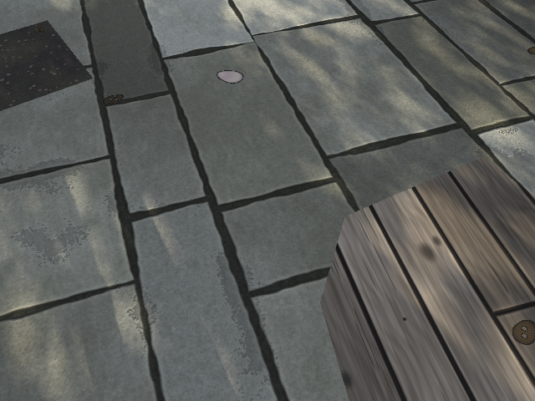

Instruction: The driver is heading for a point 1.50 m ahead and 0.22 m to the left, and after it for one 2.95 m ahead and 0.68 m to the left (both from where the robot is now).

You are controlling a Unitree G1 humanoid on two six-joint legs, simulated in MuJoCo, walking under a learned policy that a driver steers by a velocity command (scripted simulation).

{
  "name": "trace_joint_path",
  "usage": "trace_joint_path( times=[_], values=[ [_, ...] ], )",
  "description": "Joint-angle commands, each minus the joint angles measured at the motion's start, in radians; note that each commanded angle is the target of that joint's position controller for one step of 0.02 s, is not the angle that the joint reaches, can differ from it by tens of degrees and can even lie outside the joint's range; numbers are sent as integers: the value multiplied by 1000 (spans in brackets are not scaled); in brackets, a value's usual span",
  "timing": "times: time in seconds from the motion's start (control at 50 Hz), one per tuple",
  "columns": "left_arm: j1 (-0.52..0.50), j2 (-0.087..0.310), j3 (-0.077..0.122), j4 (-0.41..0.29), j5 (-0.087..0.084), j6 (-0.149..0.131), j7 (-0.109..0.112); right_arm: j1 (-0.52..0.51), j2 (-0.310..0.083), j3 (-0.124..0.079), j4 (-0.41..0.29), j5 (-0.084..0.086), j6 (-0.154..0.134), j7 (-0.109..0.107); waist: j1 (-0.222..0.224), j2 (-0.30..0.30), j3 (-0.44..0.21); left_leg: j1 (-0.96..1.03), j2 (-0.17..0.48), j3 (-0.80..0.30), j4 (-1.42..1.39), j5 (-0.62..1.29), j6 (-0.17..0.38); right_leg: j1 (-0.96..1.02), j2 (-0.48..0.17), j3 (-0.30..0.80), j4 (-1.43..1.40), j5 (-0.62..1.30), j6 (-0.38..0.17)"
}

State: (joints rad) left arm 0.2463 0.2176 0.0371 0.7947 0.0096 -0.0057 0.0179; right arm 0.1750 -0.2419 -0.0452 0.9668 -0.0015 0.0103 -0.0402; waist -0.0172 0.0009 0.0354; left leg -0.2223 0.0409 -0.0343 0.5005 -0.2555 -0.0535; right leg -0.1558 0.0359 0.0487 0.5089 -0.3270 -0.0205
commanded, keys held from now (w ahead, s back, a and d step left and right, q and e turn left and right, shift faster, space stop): shift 0.84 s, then w+shift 0.16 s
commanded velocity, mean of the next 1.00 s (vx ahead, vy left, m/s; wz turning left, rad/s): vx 0.05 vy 0.00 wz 0.00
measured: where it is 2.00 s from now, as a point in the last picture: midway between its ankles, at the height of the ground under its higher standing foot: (253, 324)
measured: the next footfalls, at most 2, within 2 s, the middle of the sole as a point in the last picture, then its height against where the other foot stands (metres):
right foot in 1.56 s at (287, 395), level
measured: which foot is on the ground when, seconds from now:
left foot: down 0.00-1.00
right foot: down 0.00-1.00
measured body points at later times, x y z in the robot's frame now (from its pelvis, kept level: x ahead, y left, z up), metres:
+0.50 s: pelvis +0.00 +0.00 +0.00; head +0.01 +0.00 +0.45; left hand +0.04 +0.25 -0.14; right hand +0.03 -0.25 -0.15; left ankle +0.01 +0.15 -0.74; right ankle -0.03 -0.11 -0.74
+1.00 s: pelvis +0.02 +0.02 +0.00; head +0.01 +0.03 +0.45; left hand -0.01 +0.27 -0.15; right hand +0.04 -0.23 -0.14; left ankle -0.01 +0.14 -0.70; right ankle -0.04 -0.11 -0.74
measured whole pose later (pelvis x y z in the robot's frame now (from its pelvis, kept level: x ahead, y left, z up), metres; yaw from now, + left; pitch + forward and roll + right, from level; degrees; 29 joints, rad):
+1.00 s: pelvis +0.02 +0.02 +0.00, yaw +1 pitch +0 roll +0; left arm 0.38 0.21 0.04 1.04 -0.02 -0.05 0.03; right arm 0.28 -0.21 -0.03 1.09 0.03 -0.04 -0.02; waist 0.02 -0.02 -0.02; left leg -0.36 0.02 0.02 0.84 -0.43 0.03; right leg -0.13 0.00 0.05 0.46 -0.34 -0.04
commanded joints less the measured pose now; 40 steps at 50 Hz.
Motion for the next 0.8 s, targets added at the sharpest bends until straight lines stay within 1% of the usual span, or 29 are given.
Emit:
trace_joint_path(
  times=[0.02,0.2,0.38,0.58,0.8],
  values=[
    [15,102,25,-28,-2,-13,5,-1,-112,-22,-16,1,-7,-6,-1,-10,-32,75,9,-9,-41,204,18,-67,-60,51,-100,273,-13],
    [38,101,20,54,-5,-13,12,7,-101,-20,49,2,-2,-12,-1,-6,-13,72,2,-2,-56,189,23,-69,-52,37,-113,247,-7],
    [57,94,12,128,-7,-12,16,26,-89,-16,94,2,0,-16,0,-4,0,67,-4,4,-67,174,25,-73,-46,28,-125,219,-4],
    [78,83,2,190,-9,-11,17,55,-73,-8,123,2,0,-18,4,-3,12,58,-10,9,-73,161,27,-79,-42,19,-134,196,-3],
    [100,70,-7,235,-10,-9,18,89,-57,1,137,3,-1,-18,8,-2,22,47,-15,12,-73,153,30,-85,-39,12,-136,182,-1]
  ],
)
Velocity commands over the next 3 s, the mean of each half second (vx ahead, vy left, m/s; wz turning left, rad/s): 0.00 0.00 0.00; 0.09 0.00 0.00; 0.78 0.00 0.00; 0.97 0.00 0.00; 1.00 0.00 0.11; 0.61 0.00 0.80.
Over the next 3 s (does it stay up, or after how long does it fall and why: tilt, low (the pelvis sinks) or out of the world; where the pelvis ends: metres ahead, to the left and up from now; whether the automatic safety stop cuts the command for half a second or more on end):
stays up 1.62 0.10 -0.03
